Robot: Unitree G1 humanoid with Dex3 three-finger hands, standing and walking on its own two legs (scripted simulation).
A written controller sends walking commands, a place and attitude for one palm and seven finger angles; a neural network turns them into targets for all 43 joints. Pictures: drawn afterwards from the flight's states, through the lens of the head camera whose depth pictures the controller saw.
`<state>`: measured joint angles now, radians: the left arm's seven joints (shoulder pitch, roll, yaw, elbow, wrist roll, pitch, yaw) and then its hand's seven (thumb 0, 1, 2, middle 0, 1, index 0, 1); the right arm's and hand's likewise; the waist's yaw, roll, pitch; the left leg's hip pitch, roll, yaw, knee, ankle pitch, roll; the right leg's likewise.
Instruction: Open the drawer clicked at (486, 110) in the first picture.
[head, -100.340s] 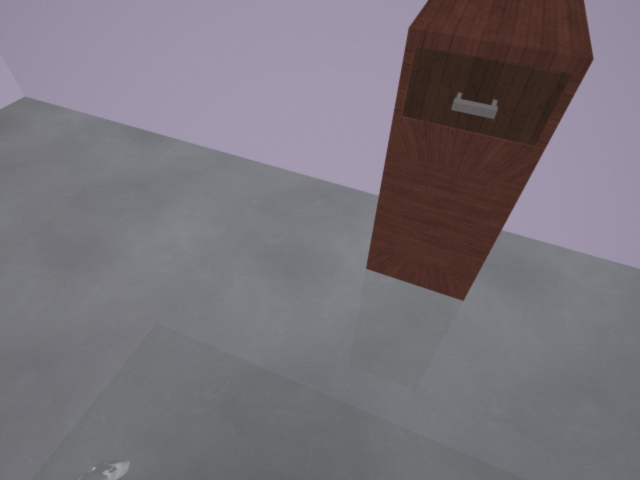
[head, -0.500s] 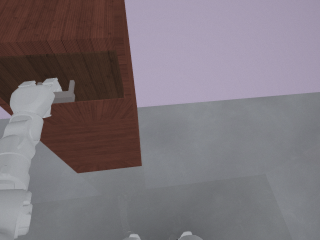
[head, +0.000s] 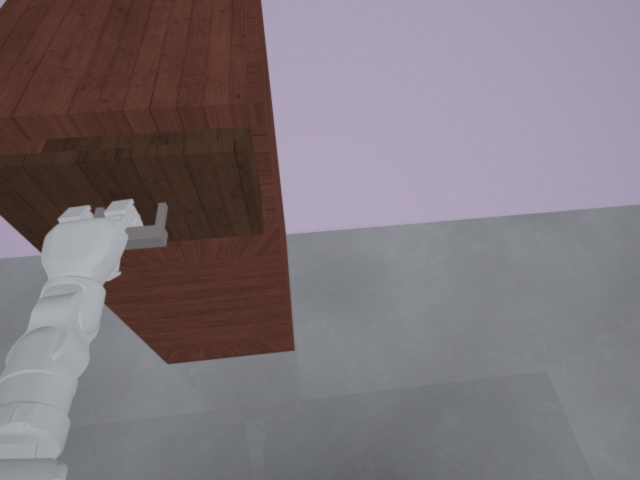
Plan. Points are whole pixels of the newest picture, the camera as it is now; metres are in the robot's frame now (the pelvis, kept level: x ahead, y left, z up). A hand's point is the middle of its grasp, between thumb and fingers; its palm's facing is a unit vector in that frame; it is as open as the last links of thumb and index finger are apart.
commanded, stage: pull the drawer open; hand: left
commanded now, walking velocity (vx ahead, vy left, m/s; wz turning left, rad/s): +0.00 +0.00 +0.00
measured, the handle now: (128, 225) +0.43 +0.28 +0.04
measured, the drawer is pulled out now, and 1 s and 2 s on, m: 0.04 0.17 0.27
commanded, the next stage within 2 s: none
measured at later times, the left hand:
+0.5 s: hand (98, 318) +0.30 +0.29 +0.02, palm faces -0.03 -0.06 -1.00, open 5.2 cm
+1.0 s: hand (88, 366) +0.25 +0.28 +0.02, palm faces -0.01 -0.06 -1.00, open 5.2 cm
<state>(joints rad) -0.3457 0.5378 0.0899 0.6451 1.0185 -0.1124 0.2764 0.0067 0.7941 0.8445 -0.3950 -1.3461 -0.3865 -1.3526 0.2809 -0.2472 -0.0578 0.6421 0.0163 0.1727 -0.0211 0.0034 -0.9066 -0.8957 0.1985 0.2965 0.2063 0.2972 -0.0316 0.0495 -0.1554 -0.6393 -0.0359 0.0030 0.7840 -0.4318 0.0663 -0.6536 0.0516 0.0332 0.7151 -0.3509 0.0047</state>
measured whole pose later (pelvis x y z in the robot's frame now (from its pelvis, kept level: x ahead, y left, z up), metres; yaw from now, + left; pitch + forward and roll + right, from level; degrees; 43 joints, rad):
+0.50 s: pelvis +0.00 -0.01 +0.00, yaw +2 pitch +13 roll -1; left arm -0.11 0.48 0.06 0.40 1.00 -0.06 0.26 0.00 0.80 0.83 -0.38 -1.35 -0.40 -1.35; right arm 0.18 -0.24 -0.03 0.62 0.00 0.14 -0.04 0.00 -0.91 -0.90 0.20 0.30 0.21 0.30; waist 0.02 0.05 -0.13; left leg -0.55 -0.04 -0.02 0.75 -0.42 0.05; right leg -0.57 0.04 0.01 0.71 -0.36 -0.01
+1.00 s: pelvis +0.00 -0.02 +0.00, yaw +1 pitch +11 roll -1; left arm 0.15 0.46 0.09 0.20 0.98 -0.07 0.31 0.00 0.79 0.83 -0.38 -1.35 -0.40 -1.35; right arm 0.15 -0.25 -0.04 0.63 -0.01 0.11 -0.05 0.01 -0.91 -0.90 0.20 0.30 0.21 0.30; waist 0.03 0.05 -0.12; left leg -0.51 -0.04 -0.02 0.75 -0.43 0.04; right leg -0.54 0.05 0.02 0.73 -0.38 -0.02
